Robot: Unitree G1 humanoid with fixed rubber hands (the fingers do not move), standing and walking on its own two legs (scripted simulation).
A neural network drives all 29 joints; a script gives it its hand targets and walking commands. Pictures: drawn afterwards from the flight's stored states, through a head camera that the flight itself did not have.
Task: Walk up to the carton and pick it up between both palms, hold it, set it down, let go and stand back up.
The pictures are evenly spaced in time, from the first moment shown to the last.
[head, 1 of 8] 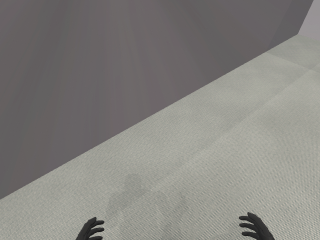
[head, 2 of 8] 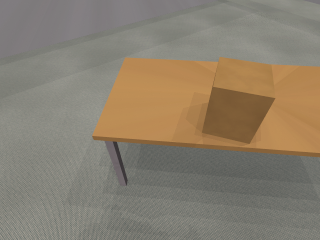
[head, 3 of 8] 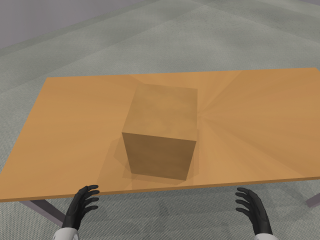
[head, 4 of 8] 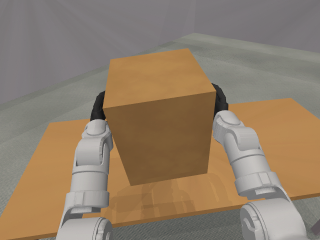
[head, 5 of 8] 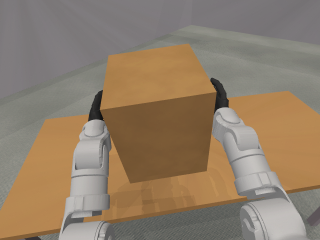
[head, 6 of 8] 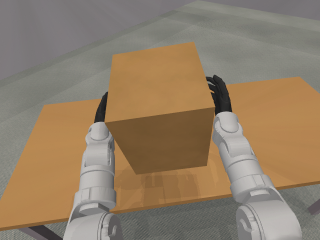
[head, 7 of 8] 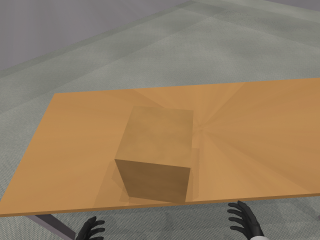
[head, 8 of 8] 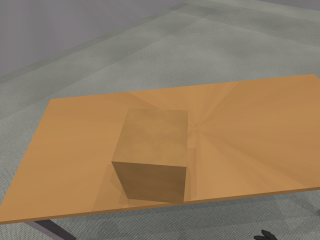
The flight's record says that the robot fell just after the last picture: no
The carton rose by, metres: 0.29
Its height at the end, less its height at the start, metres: +0.00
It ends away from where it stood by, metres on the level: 0.03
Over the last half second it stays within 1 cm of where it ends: yes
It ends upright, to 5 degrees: yes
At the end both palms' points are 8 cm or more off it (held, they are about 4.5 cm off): yes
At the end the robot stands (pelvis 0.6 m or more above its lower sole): yes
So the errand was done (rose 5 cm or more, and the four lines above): yes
